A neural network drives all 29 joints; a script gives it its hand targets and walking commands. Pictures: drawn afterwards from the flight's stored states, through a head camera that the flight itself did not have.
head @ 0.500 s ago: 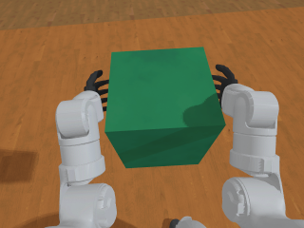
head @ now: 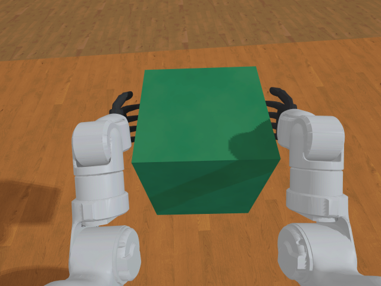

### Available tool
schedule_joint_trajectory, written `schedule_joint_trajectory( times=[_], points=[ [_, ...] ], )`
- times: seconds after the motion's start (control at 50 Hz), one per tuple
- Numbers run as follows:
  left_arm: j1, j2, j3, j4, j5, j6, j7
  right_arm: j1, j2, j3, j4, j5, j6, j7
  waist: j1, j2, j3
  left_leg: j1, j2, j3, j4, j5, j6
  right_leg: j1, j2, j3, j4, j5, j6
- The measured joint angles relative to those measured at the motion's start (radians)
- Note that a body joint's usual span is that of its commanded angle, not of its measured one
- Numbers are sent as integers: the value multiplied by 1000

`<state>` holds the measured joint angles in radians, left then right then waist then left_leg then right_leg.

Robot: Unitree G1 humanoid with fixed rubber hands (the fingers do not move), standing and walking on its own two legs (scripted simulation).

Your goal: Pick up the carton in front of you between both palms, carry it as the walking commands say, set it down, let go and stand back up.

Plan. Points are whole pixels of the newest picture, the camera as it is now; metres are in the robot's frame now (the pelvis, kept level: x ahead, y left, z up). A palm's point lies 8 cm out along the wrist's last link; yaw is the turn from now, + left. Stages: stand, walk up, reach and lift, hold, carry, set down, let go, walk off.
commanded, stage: carry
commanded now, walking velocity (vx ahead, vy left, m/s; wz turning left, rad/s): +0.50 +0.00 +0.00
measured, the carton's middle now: (201, 148) +0.39 +0.01 +0.09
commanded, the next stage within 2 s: none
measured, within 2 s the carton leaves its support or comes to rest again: neither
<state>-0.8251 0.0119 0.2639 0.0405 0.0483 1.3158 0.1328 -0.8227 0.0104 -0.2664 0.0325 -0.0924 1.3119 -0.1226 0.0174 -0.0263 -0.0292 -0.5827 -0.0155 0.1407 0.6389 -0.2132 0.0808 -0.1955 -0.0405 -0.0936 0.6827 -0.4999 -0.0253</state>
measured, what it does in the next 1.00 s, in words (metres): climbs: right foot, then left foot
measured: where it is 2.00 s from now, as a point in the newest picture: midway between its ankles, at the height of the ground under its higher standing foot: (201, 137)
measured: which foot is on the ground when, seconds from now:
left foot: down 0.00-0.42, up 0.44-0.80, down 0.82-1.00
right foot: down 0.00-0.00, up 0.02-0.38, down 0.40-0.86, up 0.88-1.00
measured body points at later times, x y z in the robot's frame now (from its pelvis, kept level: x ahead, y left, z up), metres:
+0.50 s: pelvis +0.29 -0.03 +0.03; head +0.31 -0.03 +0.48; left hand +0.66 +0.14 +0.18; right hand +0.68 -0.16 +0.18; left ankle +0.16 +0.08 -0.60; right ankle +0.36 -0.11 -0.69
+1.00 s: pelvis +0.56 +0.01 +0.06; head +0.60 +0.02 +0.51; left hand +0.96 +0.15 +0.19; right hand +0.93 -0.16 +0.19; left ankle +0.60 +0.09 -0.66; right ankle +0.51 -0.11 -0.56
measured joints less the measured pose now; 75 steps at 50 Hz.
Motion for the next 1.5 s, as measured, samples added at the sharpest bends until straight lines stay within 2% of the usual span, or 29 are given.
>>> schedule_joint_trajectory(
  times=[0.06, 0.1, 0.18, 0.26, 0.32, 0.38, 0.4, 0.42, 0.46, 0.5, 0.56, 0.64, 0.74, 0.8, 0.84, 0.86, 0.92, 0.96, 1.02, 1.1, 1.18, 1.22, 1.26, 1.28, 1.3, 1.34, 1.38, 1.42, 1.5],
  points=[
    [12, 14, 10, 45, 3, 4, -13, 8, 8, 22, 58, -5, -8, -6, -60, 10, 11, 51, -8, -8, 26, -85, 8, -183, 44, 81, 467, 16, -3],
    [20, 6, 15, 49, 12, 12, -17, 31, 5, 30, 51, 24, 0, -5, -86, 19, 24, 103, -7, -20, -17, -98, -2, -297, 57, 88, 613, 43, -12],
    [25, -17, 19, -7, 33, 20, -17, 52, 2, 25, -4, 53, 1, -17, -107, 25, 50, 201, 1, -33, -98, -118, -2, -464, 35, 77, 569, 85, -11],
    [27, -29, 22, -76, 40, 18, -16, 40, 6, 10, -50, 63, -8, -21, -106, 22, 46, 289, 8, -44, -152, -159, -14, -547, 5, 63, 370, 135, 6],
    [26, -26, 21, -85, 40, 18, -16, 23, 6, 5, -44, 61, -8, -21, -94, 23, 19, 358, 16, -53, -178, -205, -35, -532, -2, 40, 169, 209, 4],
    [16, -17, 16, -40, 38, 19, -17, 8, -2, 6, -2, 52, -1, -15, -66, 36, -14, 416, 41, -57, -141, -284, -60, -440, 26, -18, -36, 263, -17],
    [6, -15, 10, -8, 38, 15, -17, 5, -11, 5, 15, 49, 3, -11, -54, 38, -22, 416, 52, -55, -74, -317, -65, -394, 37, -34, -86, 303, -30],
    [1, -18, 1, 23, 41, 5, -17, 5, -23, 5, 34, 48, 3, -6, -36, 50, -24, 388, 71, -60, 37, -313, -66, -383, 46, -45, -62, 318, -39],
    [4, -24, -17, 71, 49, -8, -15, 12, -38, 0, 70, 46, 2, 6, 4, 51, -19, 273, 44, -120, 350, -284, -63, -362, 54, -45, -15, 246, -47],
    [26, -22, -29, 84, 37, -5, -11, 19, -35, -3, 88, 38, 10, 9, 31, 41, -7, 148, 14, -138, 590, -261, -49, -317, 56, -35, -36, 203, -48],
    [55, -15, -35, 52, 8, 2, 4, 23, -18, -2, 67, 20, 23, 7, 51, 36, 19, -1, 15, -126, 661, -210, -36, -244, 54, -26, -102, 193, -41],
    [54, -16, -20, -9, -12, -4, 14, 23, -2, -6, -5, 10, 23, 5, 60, 35, 38, -136, 43, -112, 556, -180, -40, -160, 53, -17, -165, 165, -42],
    [26, -22, -8, -37, -11, -7, 15, 22, 1, -12, -61, 11, 22, 3, 51, 32, 14, -159, 65, -89, 270, -90, -47, -56, 47, -4, -213, 99, -19],
    [9, -17, -10, 1, -3, -2, 12, 15, -7, -14, -29, 14, 24, 4, 33, 17, -18, -83, 42, -46, 76, -60, -33, 6, 27, 5, -199, 29, 5],
    [1, 2, -9, 37, 1, 4, 5, -2, -6, -7, 29, 10, 15, 4, 10, 0, -31, -4, 13, -9, -14, 10, -12, 10, -3, 6, -85, -36, 16],
    [3, 14, -7, 55, 0, 2, -1, -6, 0, 3, 60, 4, 3, 4, -7, -10, -31, 6, 5, 1, 16, -4, -6, -26, -17, 19, 40, -12, 16],
    [18, 24, 1, 99, 3, 3, -12, 14, 9, 25, 105, -3, -5, 1, -59, 10, -18, 59, 3, -13, 30, -94, 1, -204, 29, 87, 471, 7, 2],
    [22, 15, 0, 100, 13, 11, -12, 43, 4, 34, 90, 17, 0, -5, -79, 17, -2, 109, 5, -24, -15, -102, -8, -315, 40, 89, 595, 43, -7],
    [23, -1, -1, 59, 25, 18, -10, 61, -1, 33, 43, 43, 3, -18, -94, 19, 24, 180, 8, -34, -77, -114, -6, -444, 28, 80, 582, 85, -5],
    [24, -16, 6, -20, 33, 17, -6, 51, 2, 16, -17, 58, -4, -26, -98, 16, 33, 266, 11, -44, -137, -147, -13, -552, 0, 65, 437, 129, 13],
    [18, -17, 13, -52, 35, 20, -6, 25, 3, 7, -25, 57, -5, -25, -87, 17, 6, 358, 17, -53, -178, -202, -37, -546, -11, 38, 187, 218, 12],
    [13, -11, 14, -33, 33, 22, -6, 12, 1, 7, -1, 51, -2, -23, -73, 25, -16, 403, 28, -57, -178, -246, -54, -497, 3, 7, 56, 243, -1],
    [-5, -7, 7, 18, 33, 20, -6, 2, -12, 6, 33, 45, 6, -17, -53, 35, -34, 425, 50, -55, -99, -311, -68, -405, 30, -38, -76, 285, -23],
    [-13, -10, 0, 50, 36, 10, -7, -1, -25, 6, 51, 44, 7, -12, -37, 48, -37, 405, 70, -58, 2, -334, -70, -386, 41, -50, -68, 321, -35],
    [-16, -15, -9, 79, 42, -1, -6, 1, -36, 4, 69, 44, 6, -5, -16, 55, -36, 361, 68, -84, 143, -320, -73, -379, 47, -55, -32, 294, -42],
    [-5, -20, -25, 114, 46, -6, -5, 7, -44, -2, 103, 40, 8, 3, 15, 47, -26, 237, 29, -130, 445, -297, -60, -347, 50, -49, -15, 225, -49],
    [21, -16, -34, 112, 32, 0, -2, 11, -37, -2, 114, 31, 18, 4, 36, 41, -12, 118, 12, -132, 615, -253, -47, -299, 51, -40, -52, 201, -47],
    [40, -11, -36, 87, 12, 4, 4, 12, -27, -2, 99, 20, 26, 4, 48, 39, 7, 19, 16, -124, 648, -213, -41, -250, 52, -35, -97, 198, -43],
    [46, -12, -21, 19, -9, 1, 15, 11, -11, -5, 30, 11, 27, 1, 57, 38, 31, -129, 44, -112, 567, -175, -43, -165, 54, -27, -163, 172, -46]
  ],
)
